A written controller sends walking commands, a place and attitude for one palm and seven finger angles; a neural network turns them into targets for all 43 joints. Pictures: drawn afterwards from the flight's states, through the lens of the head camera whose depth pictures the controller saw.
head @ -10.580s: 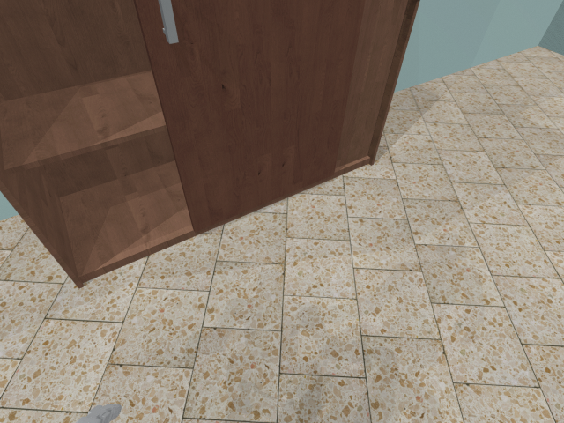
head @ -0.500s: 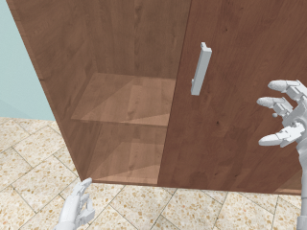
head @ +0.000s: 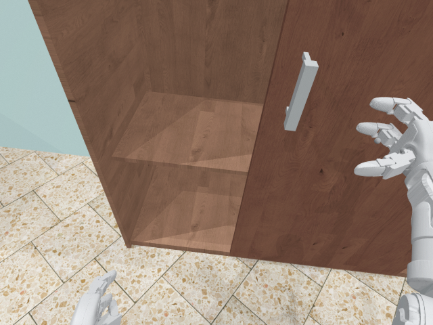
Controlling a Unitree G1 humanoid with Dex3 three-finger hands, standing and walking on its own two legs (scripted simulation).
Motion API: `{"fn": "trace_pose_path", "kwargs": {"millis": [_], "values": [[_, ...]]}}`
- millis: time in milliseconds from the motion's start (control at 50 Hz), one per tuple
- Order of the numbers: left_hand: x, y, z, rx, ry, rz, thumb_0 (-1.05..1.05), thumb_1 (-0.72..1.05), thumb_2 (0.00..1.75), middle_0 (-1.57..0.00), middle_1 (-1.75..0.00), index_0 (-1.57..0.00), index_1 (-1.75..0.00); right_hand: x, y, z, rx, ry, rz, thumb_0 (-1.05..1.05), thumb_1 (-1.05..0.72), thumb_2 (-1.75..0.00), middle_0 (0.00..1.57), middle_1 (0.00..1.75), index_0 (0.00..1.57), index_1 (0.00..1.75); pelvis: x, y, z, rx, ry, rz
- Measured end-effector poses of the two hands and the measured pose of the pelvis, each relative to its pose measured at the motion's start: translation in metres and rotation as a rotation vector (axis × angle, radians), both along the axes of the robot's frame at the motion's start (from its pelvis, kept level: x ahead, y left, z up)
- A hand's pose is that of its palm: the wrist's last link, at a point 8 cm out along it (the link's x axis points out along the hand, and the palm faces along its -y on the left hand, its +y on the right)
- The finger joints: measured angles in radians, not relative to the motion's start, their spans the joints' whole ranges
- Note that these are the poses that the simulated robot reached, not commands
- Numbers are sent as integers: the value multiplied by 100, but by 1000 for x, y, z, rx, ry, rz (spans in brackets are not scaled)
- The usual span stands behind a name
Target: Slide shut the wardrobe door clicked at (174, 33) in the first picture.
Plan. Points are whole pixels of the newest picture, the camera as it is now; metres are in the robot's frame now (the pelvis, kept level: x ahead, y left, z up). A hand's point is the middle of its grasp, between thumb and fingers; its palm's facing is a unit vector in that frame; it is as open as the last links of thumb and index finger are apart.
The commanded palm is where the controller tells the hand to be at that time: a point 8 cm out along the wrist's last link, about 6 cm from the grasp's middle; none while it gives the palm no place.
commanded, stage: move the hooked fingers beside the handle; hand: right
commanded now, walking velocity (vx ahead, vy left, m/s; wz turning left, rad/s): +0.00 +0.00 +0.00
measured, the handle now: (297, 92) +0.54 -0.13 +0.19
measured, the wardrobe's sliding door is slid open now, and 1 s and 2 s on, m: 0.48 0.48 0.48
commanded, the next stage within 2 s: feel for the door with the fingertips in 1.74 s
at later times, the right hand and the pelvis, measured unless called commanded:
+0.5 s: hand (350, 118) +0.45 -0.21 +0.20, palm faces +0.06 +1.00 -0.02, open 14.0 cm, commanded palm +0.43 -0.25 +0.19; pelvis +0.01 +0.00 +0.00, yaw +1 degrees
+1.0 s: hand (339, 110) +0.48 -0.20 +0.20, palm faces +0.07 +1.00 +0.00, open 14.0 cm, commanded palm +0.45 -0.25 +0.19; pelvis +0.02 +0.00 +0.00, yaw +3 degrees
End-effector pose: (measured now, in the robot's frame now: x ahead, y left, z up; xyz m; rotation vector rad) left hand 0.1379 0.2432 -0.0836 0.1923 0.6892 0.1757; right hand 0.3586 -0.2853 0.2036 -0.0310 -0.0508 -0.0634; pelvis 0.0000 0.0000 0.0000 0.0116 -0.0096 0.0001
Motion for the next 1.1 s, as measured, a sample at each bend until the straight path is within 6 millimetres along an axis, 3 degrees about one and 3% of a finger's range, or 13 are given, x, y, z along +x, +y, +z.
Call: {"fn": "trace_pose_path", "kwargs": {"millis": [520,760,920,1100], "values": [[-39,10,-16,10,157,72,1,90,90,-20,-30,-20,-30,65,29,-1,11,35,10,-1,50,-30,30,120,30,120,7,-3,-2,3,50,13],[-86,17,-25,11,293,138,1,90,90,-20,-30,-20,-30,104,38,-3,14,47,-2,-1,50,-30,30,120,31,120,9,-3,-4,3,95,29],[-109,19,-30,-4,359,186,1,90,90,-20,-30,-20,-30,101,39,-5,39,-4,10,-1,50,-30,30,120,30,120,18,-4,-3,-1,96,50],[-82,19,-26,-6,294,162,1,90,90,-20,-30,-20,-30,86,30,-11,15,16,-21,-1,50,-30,30,120,31,120,17,-3,-3,2,80,41]]}}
